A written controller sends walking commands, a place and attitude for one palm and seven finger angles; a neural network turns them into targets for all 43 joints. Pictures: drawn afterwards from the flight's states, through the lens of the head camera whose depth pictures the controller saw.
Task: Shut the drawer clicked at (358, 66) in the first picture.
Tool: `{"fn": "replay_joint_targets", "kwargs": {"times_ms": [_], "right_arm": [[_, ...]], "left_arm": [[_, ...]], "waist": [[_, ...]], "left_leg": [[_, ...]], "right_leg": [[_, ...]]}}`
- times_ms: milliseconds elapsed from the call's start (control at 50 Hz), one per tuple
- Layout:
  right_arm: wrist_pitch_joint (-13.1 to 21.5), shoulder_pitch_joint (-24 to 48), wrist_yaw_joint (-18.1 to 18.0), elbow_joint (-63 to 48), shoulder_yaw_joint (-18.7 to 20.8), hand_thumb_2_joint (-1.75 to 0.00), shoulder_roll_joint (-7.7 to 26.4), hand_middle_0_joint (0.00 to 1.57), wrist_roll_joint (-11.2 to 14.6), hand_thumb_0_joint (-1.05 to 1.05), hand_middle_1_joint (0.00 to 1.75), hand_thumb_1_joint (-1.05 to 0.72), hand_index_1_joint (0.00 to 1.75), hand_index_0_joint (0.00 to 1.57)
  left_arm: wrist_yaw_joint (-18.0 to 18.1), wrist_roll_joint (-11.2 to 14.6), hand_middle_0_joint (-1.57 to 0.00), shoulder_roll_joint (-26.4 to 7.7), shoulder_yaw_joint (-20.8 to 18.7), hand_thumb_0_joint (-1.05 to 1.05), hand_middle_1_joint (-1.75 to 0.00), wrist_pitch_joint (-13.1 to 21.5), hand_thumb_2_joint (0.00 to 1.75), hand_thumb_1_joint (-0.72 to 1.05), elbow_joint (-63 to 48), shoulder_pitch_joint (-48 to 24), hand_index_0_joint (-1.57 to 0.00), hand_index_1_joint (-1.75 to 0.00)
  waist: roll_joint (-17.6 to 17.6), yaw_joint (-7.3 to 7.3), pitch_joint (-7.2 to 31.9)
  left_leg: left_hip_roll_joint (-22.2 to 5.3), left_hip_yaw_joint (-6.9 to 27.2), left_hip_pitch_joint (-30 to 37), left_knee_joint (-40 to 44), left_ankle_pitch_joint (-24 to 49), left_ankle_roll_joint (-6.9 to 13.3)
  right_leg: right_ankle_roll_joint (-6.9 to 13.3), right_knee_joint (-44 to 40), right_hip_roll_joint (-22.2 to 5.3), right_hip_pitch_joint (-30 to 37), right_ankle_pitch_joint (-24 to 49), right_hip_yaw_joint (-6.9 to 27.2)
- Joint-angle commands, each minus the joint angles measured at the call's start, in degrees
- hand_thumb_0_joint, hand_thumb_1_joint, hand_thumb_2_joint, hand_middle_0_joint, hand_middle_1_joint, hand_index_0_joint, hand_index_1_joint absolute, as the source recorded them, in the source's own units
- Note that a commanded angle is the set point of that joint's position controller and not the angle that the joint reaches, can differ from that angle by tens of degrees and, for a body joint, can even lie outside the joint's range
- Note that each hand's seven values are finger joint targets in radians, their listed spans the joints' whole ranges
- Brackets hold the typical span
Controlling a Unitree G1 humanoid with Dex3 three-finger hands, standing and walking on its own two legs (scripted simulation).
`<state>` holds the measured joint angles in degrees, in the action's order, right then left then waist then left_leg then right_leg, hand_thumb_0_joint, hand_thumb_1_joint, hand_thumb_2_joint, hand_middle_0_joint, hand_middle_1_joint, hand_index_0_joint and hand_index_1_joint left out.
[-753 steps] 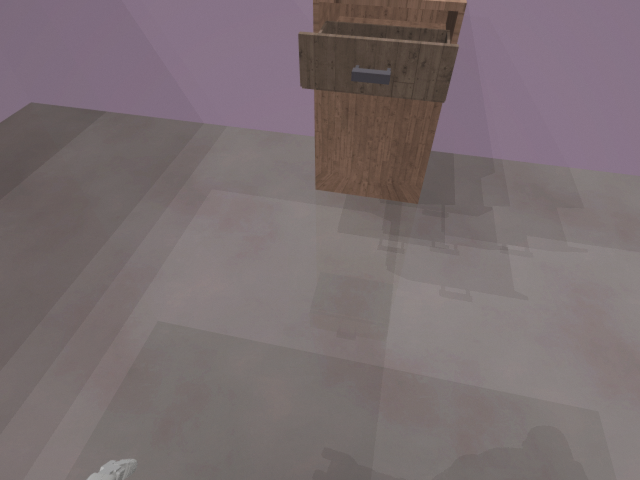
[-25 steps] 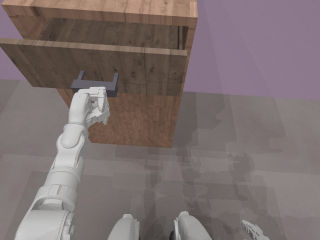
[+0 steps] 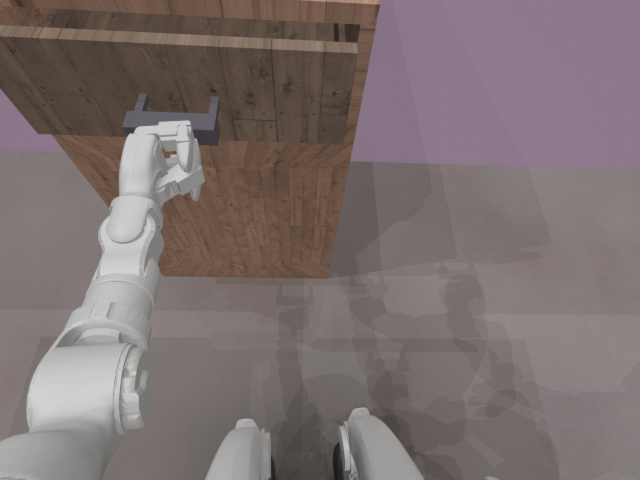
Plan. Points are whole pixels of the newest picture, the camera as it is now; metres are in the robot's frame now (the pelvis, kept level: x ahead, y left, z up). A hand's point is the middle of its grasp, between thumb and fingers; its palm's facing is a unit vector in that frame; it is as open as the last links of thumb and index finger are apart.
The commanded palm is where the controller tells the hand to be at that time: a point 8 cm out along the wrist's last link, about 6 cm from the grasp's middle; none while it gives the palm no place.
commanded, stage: push the drawer shut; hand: left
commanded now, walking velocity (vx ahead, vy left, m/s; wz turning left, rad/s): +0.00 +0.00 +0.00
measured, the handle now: (176, 115) +0.57 +0.15 +0.07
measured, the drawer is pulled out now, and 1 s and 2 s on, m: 0.05 0.00 0.00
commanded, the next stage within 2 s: pull the fist back off the drawer in 0.66 s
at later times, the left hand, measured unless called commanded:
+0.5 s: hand (204, 138) +0.53 +0.11 +0.06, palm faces -0.08 -1.00 -0.05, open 3.2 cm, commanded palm +0.53 +0.16 +0.07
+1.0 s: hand (200, 136) +0.54 +0.12 +0.06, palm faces -0.08 -0.99 -0.06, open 3.2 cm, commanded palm +0.53 +0.16 +0.07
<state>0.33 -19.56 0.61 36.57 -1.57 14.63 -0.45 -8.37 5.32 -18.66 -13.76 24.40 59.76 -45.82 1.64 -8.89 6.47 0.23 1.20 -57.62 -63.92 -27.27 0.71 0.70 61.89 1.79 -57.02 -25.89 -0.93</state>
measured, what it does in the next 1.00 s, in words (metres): stands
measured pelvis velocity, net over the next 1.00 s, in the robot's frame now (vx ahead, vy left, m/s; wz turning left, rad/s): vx -0.02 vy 0.00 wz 0.00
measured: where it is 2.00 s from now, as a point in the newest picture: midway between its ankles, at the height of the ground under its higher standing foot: outside the picture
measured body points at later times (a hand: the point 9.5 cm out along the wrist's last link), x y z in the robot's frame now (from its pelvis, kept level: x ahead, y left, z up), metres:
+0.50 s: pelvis +0.00 +0.00 -0.01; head +0.14 +0.02 +0.42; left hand +0.53 +0.17 +0.07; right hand -0.02 -0.25 -0.12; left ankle +0.03 +0.11 -0.65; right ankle +0.03 -0.11 -0.65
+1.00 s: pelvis -0.02 +0.00 -0.02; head +0.13 +0.03 +0.41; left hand +0.54 +0.17 +0.07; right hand -0.03 -0.26 -0.12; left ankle +0.03 +0.11 -0.65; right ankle +0.03 -0.11 -0.65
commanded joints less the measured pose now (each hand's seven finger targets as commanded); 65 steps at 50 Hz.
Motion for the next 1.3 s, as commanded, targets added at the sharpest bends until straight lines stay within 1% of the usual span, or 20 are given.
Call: {"fn": "replay_joint_targets", "kwargs": {"times_ms": [0,60,140,160,280,340,360,440,520,580,620,740,800,860,900,920,980,1020,1160,1280], "right_arm": [[0.91,-7.98,-0.44,-3.47,3.26,-0.9,9.45,0.2,-0.11,0.0,0.3,-0.9,0.3,0.2],[0.4,-8.64,-0.36,-3.52,3.11,-0.9,9.82,0.2,-0.27,0.0,0.3,-0.9,0.3,0.2],[0.04,-9.61,-0.06,-3.27,3.02,-0.9,10.03,0.2,-0.79,0.0,0.3,-0.9,0.3,0.2],[-0.05,-9.73,-0.01,-3.13,3.07,-0.9,9.98,0.2,-0.96,0.0,0.3,-0.9,0.3,0.2],[-0.7,-11.35,0.2,-2.71,2.9,-0.9,10.43,0.2,-1.54,0.0,0.3,-0.9,0.3,0.2],[-1.06,-12.04,0.35,-2.6,2.72,-0.9,10.45,0.2,-1.73,0.0,0.3,-0.9,0.3,0.2],[-1.16,-12.18,0.43,-2.64,2.74,-0.9,10.48,0.2,-1.79,0.0,0.3,-0.9,0.3,0.2],[-1.59,-13.18,0.56,-2.3,2.66,-0.9,10.61,0.2,-2.04,0.0,0.3,-0.9,0.3,0.2],[-1.57,-13.56,0.52,-1.77,2.54,-0.9,10.44,0.2,-2.02,0.0,0.3,-0.9,0.3,0.2],[-1.34,-13.57,0.38,-1.14,2.32,-0.9,10.9,0.2,-2.07,0.0,0.3,-0.9,0.3,0.2],[-0.95,-13.58,0.14,-1.16,2.25,-0.9,10.93,0.2,-2.13,0.0,0.3,-0.9,0.3,0.2],[0.16,-13.72,-0.28,-0.47,1.8,-0.9,11.33,0.2,-2.09,0.0,0.3,-0.9,0.3,0.2],[0.32,-13.81,-0.27,-0.71,1.57,-0.9,11.49,0.2,-2.13,0.0,0.3,-0.9,0.3,0.2],[0.46,-13.49,-0.07,-1.03,1.5,-0.9,11.57,0.2,-2.13,0.0,0.3,-0.9,0.3,0.2],[0.52,-13.24,0.09,-1.57,1.52,-0.9,11.55,0.2,-2.05,0.0,0.3,-0.9,0.3,0.2],[0.57,-13.47,0.14,-1.8,1.44,-0.9,11.49,0.2,-2.02,0.0,0.3,-0.9,0.3,0.2],[0.29,-12.82,0.47,-2.27,1.53,-0.9,11.6,0.2,-1.93,0.0,0.3,-0.9,0.3,0.2],[0.06,-12.76,0.65,-3.05,1.54,-0.9,11.61,0.2,-1.84,0.0,0.3,-0.9,0.3,0.2],[-1.45,-12.21,1.55,-4.32,2.52,-0.9,11.09,0.2,-1.69,0.0,0.3,-0.9,0.3,0.2],[-3.57,-11.86,1.97,-6.09,3.29,-0.9,10.48,0.2,-1.09,0.0,0.3,-0.9,0.3,0.2]], "left_arm": [[1.58,0.56,-1.4,-12.03,-3.18,0.0,-1.6,4.37,0.9,0.9,-11.26,-32.34,-1.4,-1.6],[2.03,-0.47,-1.4,-13.16,-3.56,0.0,-1.6,4.3,0.9,0.9,-8.82,-34.39,-1.4,-1.6],[2.51,-1.75,-1.4,-12.42,-2.38,0.0,-1.6,4.71,0.9,0.9,-7.66,-38.42,-1.4,-1.6],[2.64,-1.61,-1.4,-11.25,-1.43,0.0,-1.6,4.85,0.9,0.9,-8.46,-40.39,-1.4,-1.6],[3.4,-2.48,-1.4,-14.74,-3.74,0.0,-1.6,4.45,0.9,0.9,-6.26,-42.94,-1.4,-1.6],[3.59,-3.14,-1.4,-15.37,-3.71,0.0,-1.6,4.35,0.9,0.9,-5.69,-44.85,-1.4,-1.6],[3.7,-3.32,-1.4,-16.06,-4.56,0.0,-1.6,4.2,0.9,0.9,-4.93,-44.12,-1.4,-1.6],[3.84,-3.8,-1.4,-17.5,-5.13,0.0,-1.6,4.03,0.9,0.9,-4.31,-46.04,-1.4,-1.6],[4.05,-3.85,-1.4,-15.57,-2.79,0.0,-1.6,4.07,0.9,0.9,-4.52,-51.01,-1.4,-1.6],[4.6,-4.08,-1.4,-16.42,-2.93,0.0,-1.6,3.54,0.9,0.9,-2.01,-52.44,-1.4,-1.6],[4.78,-4.34,-1.4,-16.68,-2.19,0.0,-1.6,3.92,0.9,0.9,-2.98,-54.76,-1.4,-1.6],[4.66,-4.07,-1.4,-15.42,0.31,0.0,-1.6,3.31,0.9,0.9,-2.73,-58.7,-1.4,-1.6],[4.68,-4.01,-1.4,-18.63,-2.49,0.0,-1.6,2.45,0.9,0.9,-0.54,-56.81,-1.4,-1.6],[3.99,-3.84,-1.4,-18.09,-2.23,0.0,-1.6,1.91,0.9,0.9,0.18,-56.38,-1.4,-1.6],[3.8,-3.38,-1.4,-19.47,-3.82,0.0,-1.6,1.75,0.9,0.9,-0.04,-55.07,-1.4,-1.6],[3.4,-3.36,-1.4,-19.86,-3.9,0.0,-1.6,2.09,0.9,0.9,-0.7,-54.8,-1.4,-1.6],[2.92,-2.98,-1.4,-19.12,-4.44,0.0,-1.6,1.74,0.9,0.9,0.22,-51.43,-1.4,-1.6],[2.78,-2.69,-1.4,-20.28,-5.85,0.0,-1.6,2.12,0.9,0.9,-0.74,-48.86,-1.4,-1.6],[3.01,-2.73,-1.4,-14.78,-3.65,0.0,-1.6,3.48,0.9,0.9,-6.24,-39.8,-1.4,-1.6],[3.42,-1.88,-1.4,-13.82,-5.32,0.0,-1.6,2.37,0.9,0.9,-9.57,-26.86,-1.4,-1.6]], "waist": [[2.68,-2.65,26.94],[2.06,-3.45,26.08],[5.95,-4.19,27.32],[6.28,-5.13,27.78],[5.25,-5.68,30.08],[7.48,-5.99,30.41],[7.47,-5.43,30.81],[7.37,-6.35,31.21],[8.44,-8.24,28.66],[7.47,-9.33,26.88],[9.76,-9.81,27.63],[10.96,-11.53,29.66],[9.55,-10.35,29.37],[10.06,-10.19,29.37],[8.49,-9.35,30.03],[10.0,-8.96,30.73],[8.49,-8.09,28.86],[9.11,-6.54,29.35],[8.91,-3.96,31.63],[3.37,-0.99,31.25]], "left_leg": [[-0.48,1.16,17.12,7.32,13.27,1.02],[-0.48,1.43,16.06,7.03,11.81,1.24],[-0.71,2.53,19.35,6.81,12.74,0.83],[-0.83,2.65,20.07,6.48,13.29,0.91],[-0.83,2.64,18.48,5.39,14.46,1.16],[-0.9,2.94,19.32,5.42,15.44,0.99],[-0.89,2.97,19.07,5.21,15.53,0.96],[-1.1,2.95,19.11,4.69,17.34,1.0],[-0.98,3.24,18.41,4.84,14.65,1.24],[-0.98,3.28,16.09,4.53,10.45,1.47],[-0.87,3.44,16.7,4.58,9.58,1.5],[-0.96,4.24,17.83,4.45,8.09,1.51],[-0.71,3.73,14.35,4.37,6.17,1.62],[-0.69,3.77,14.29,4.35,5.42,1.61],[-0.45,2.99,12.3,3.9,5.04,1.83],[-0.54,3.32,13.47,4.23,5.96,1.69],[-0.65,3.3,12.65,4.57,5.31,1.54],[-0.64,3.27,13.42,5.04,6.11,1.41],[-1.41,3.76,20.12,6.04,12.95,0.55],[-0.95,1.3,18.57,6.94,18.45,0.75]], "right_leg": [[0.59,-8.43,0.24,11.51,11.74,0.19],[0.56,-8.45,0.52,10.07,10.08,0.26],[0.88,-7.62,0.61,5.99,9.15,-0.56],[0.76,-7.58,0.58,5.14,9.45,-0.68],[0.62,-7.42,0.79,6.55,10.6,-0.48],[0.78,-7.16,0.9,5.86,11.11,-0.61],[0.89,-7.01,0.94,5.83,10.91,-0.68],[0.8,-7.04,1.08,6.2,12.72,-0.63],[0.67,-7.79,1.14,4.02,10.58,-0.54],[0.52,-8.3,1.21,2.14,7.22,-0.46],[0.67,-8.1,1.11,1.18,6.58,-0.39],[0.66,-8.01,1.21,-0.85,5.44,-0.66],[0.76,-8.15,1.23,1.71,4.16,-0.46],[0.8,-8.07,1.19,1.24,3.64,-0.54],[0.72,-8.49,1.24,3.75,3.38,0.11],[0.95,-7.86,1.24,3.7,4.07,-0.25],[0.94,-8.05,1.24,3.38,3.47,-0.5],[1.2,-7.67,1.29,4.19,3.88,-0.54],[1.3,-6.85,1.29,4.16,8.04,-1.56],[1.1,-7.71,1.5,12.52,15.13,-1.03]]}}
